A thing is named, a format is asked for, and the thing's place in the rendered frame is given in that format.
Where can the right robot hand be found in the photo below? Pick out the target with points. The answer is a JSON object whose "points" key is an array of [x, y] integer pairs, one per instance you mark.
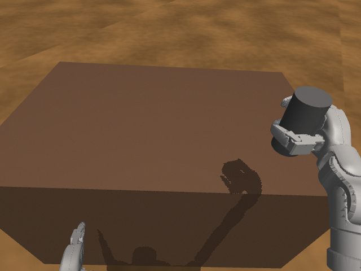
{"points": [[334, 129]]}

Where can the can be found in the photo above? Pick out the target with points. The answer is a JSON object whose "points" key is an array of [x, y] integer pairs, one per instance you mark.
{"points": [[305, 111]]}

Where can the right robot arm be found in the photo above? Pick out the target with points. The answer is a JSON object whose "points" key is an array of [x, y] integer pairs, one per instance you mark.
{"points": [[340, 174]]}

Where can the left robot hand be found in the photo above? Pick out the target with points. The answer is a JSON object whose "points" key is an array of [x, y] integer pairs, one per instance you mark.
{"points": [[73, 255]]}

